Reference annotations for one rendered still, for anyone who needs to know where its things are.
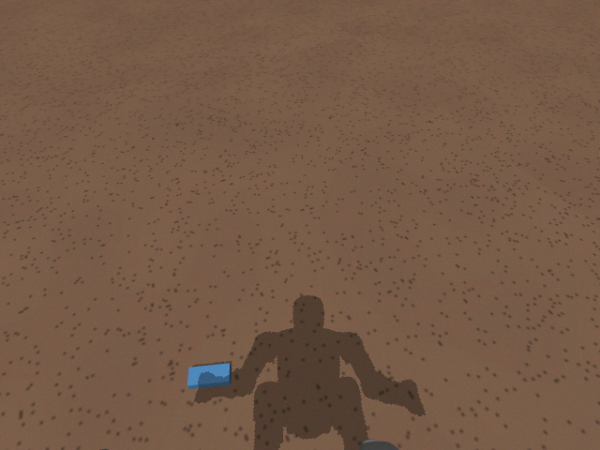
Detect small box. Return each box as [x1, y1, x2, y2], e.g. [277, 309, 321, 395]
[187, 363, 232, 389]

